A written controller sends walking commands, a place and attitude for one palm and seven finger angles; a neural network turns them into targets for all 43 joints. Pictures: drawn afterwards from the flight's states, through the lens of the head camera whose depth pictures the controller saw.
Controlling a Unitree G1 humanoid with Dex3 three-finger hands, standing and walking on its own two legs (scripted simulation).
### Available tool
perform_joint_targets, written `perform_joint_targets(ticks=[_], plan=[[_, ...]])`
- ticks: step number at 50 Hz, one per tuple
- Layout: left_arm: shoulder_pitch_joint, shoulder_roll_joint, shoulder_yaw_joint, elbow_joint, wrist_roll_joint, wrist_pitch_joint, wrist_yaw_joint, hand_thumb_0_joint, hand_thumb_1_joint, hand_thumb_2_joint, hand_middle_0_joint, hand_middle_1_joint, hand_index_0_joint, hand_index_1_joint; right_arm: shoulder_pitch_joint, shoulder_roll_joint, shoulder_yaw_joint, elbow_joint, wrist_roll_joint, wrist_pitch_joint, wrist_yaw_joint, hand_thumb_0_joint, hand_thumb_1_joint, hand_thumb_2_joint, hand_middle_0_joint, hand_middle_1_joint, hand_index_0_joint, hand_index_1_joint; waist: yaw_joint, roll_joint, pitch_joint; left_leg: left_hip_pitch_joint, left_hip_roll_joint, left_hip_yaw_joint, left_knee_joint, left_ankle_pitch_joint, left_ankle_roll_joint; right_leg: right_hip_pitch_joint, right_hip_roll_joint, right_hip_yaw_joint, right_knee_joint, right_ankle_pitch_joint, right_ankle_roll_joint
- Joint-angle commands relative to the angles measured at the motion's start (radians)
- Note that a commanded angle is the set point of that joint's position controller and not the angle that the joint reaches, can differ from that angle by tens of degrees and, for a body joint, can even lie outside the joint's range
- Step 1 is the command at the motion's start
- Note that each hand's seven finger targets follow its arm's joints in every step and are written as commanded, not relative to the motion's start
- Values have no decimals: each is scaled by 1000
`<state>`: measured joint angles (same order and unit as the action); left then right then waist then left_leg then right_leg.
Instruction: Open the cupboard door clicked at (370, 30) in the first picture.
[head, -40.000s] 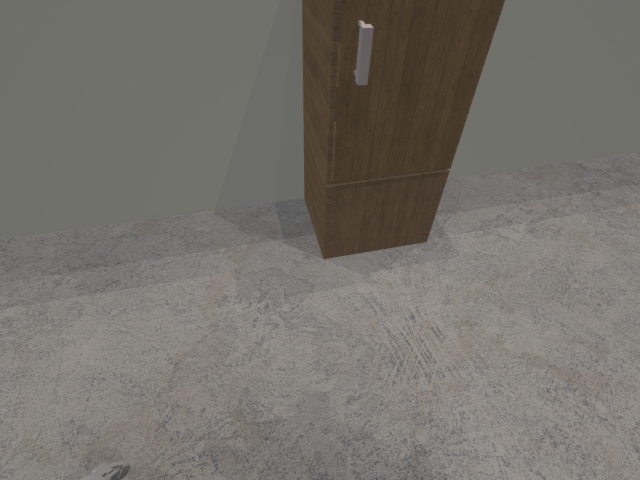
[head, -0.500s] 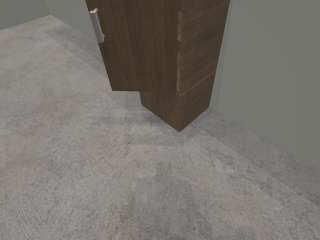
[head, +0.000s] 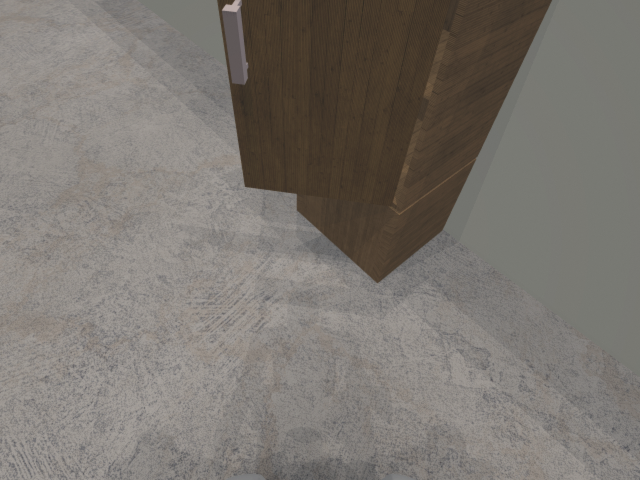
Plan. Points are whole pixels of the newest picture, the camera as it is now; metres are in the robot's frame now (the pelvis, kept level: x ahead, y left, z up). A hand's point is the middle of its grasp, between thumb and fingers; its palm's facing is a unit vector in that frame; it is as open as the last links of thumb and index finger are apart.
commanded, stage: take the last steps up to it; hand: left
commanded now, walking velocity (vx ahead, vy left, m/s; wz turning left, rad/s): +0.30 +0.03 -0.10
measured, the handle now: (238, 41) +0.84 +0.24 +0.10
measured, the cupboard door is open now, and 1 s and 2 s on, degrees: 40 40 40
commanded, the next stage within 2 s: come to a stop and stand still in 0.50 s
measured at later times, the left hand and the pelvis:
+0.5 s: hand (218, 393) +0.25 +0.17 -0.15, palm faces +0.03 -0.98 -0.22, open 7.1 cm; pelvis +0.17 -0.01 +0.01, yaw -2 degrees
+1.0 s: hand (186, 374) +0.28 +0.24 -0.18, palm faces -0.01 -0.98 -0.19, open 7.4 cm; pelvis +0.23 +0.05 +0.01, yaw -5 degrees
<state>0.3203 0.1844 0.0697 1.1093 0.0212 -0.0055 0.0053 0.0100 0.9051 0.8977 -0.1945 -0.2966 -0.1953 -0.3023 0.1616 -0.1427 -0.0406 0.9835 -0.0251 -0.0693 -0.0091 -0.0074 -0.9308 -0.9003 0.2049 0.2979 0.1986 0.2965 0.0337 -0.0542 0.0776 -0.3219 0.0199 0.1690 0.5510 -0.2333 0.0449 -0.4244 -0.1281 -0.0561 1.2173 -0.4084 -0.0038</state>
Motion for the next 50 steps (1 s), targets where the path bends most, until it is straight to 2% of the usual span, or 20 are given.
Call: perform_joint_targets(ticks=[1,10,12,14,15,16,17,18,20,23,30,32,33,34,35,36,39,42,45,50], plan=[[21,-2,-2,-85,6,-16,-12,0,900,900,-200,-300,-200,-300,170,-122,-21,25,-3,-12,-16,0,-900,-900,200,300,200,300,-21,128,-57,138,285,-224,-362,170,122,-131,-25,33,-52,98,-1],[-162,23,-5,-186,6,-14,-24,0,900,900,-200,-300,-200,-300,196,-155,-21,57,-10,-1,-3,0,-900,-900,200,300,200,300,-32,83,6,171,282,-176,-376,104,146,-27,16,-14,-509,156,-1],[-161,29,-5,-185,8,-17,-24,0,900,900,-200,-300,-200,-300,200,-160,-19,67,-11,5,-3,0,-900,-900,200,300,200,300,-24,78,8,167,260,-148,-321,116,123,51,41,-44,-580,161,-5],[-68,54,4,-155,9,-26,-20,0,900,900,-200,-300,-200,-300,196,-149,-14,79,-6,9,-2,0,-900,-900,200,300,200,300,18,49,-30,115,190,-92,-173,113,66,241,71,-58,-703,213,-20],[46,109,17,-125,12,-38,-13,0,900,900,-200,-300,-200,-300,183,-129,-11,73,4,7,4,0,-900,-900,200,300,200,300,67,-42,-75,3,115,-31,22,94,25,417,3,60,-763,205,-56],[153,204,39,-91,14,-49,-5,0,900,900,-200,-300,-200,-300,200,-87,-5,50,11,4,11,0,-900,-900,200,300,200,300,87,-269,-122,-232,-5,39,284,-158,-28,613,-234,389,-877,252,-157],[193,229,38,-83,-5,-48,2,0,900,900,-200,-300,-200,-300,155,-124,-10,32,10,12,13,0,-900,-900,200,300,200,300,101,-218,-123,-290,-10,-45,503,-381,-41,583,-342,525,-972,287,-246],[129,193,35,-91,-4,-56,11,0,900,900,-200,-300,-200,-300,115,-121,-15,32,10,14,11,0,-900,-900,200,300,200,300,75,-158,-83,-335,30,-139,583,-294,-38,537,-304,461,-964,354,-239],[34,129,16,-115,-9,-59,16,0,900,900,-200,-300,-200,-300,88,-86,-15,44,12,22,11,0,-900,-900,200,300,200,300,27,-35,-48,-299,75,-161,562,-182,-57,427,-249,290,-960,511,-195],[-6,81,-4,-108,-7,-73,10,0,900,900,-200,-300,-200,-300,157,-41,-6,73,9,43,15,0,-900,-900,200,300,200,300,-32,-66,-68,-185,76,-126,427,-85,-83,324,-162,79,-977,601,-146],[9,116,3,-60,3,-66,4,0,900,900,-200,-300,-200,-300,76,-36,-6,39,6,37,29,0,-900,-900,200,300,200,300,-19,-93,-27,-48,34,-71,80,1,-81,254,-144,55,-962,408,-132],[-22,99,-6,-53,-4,-51,13,0,900,900,-200,-300,-200,-300,136,-53,1,69,5,27,17,0,-900,-900,200,300,200,300,-60,-54,-41,116,14,-74,-91,147,-82,209,-91,9,-851,444,-83],[11,71,-19,-46,-6,-43,18,0,900,900,-200,-300,-200,-300,188,-102,-2,86,2,17,10,0,-900,-900,200,300,200,300,-66,66,-105,243,71,-130,-126,352,-69,179,-35,-19,-738,387,-41],[67,34,-31,-40,-16,-33,25,0,900,900,-200,-300,-200,-300,212,-168,-9,85,-1,12,-5,0,-900,-900,200,300,200,300,-56,218,-176,323,224,-281,-101,638,-3,126,26,-51,-668,151,8],[91,22,-40,-29,-21,-19,30,0,900,900,-200,-300,-200,-300,200,-200,-13,80,7,25,-19,0,-900,-900,200,300,200,300,-50,276,-185,280,323,-341,-131,785,70,159,53,-39,-586,-95,29],[108,18,-38,-25,-17,-7,37,0,900,900,-200,-300,-200,-300,185,-213,-15,73,2,40,-26,0,-900,-900,200,300,200,300,-52,220,-146,196,343,-324,-169,713,106,193,65,-11,-509,-199,23],[70,70,-24,-28,-7,43,34,0,900,900,-200,-300,-200,-300,126,-220,-15,54,6,62,-60,0,-900,-900,200,300,200,300,-57,277,-98,172,364,-350,-191,870,119,82,63,60,-270,-187,34],[46,90,3,-66,-3,65,26,0,900,900,-200,-300,-200,-300,94,-228,-30,31,7,74,-68,0,-900,-900,200,300,200,300,-48,153,-118,146,379,-312,-184,768,162,3,80,90,-84,-123,36],[36,88,19,-101,2,77,14,0,900,900,-200,-300,-200,-300,45,-219,-37,5,7,73,-68,0,-900,-900,200,300,200,300,-32,118,-152,118,364,-294,-217,490,149,-46,87,108,-2,-43,47],[-3,71,23,-145,10,78,-1,0,900,900,-200,-300,-200,-300,32,-208,-47,-5,-4,73,-51,0,-900,-900,200,300,200,300,-45,216,-147,107,332,-296,-287,92,114,-39,75,69,-179,-26,48]])
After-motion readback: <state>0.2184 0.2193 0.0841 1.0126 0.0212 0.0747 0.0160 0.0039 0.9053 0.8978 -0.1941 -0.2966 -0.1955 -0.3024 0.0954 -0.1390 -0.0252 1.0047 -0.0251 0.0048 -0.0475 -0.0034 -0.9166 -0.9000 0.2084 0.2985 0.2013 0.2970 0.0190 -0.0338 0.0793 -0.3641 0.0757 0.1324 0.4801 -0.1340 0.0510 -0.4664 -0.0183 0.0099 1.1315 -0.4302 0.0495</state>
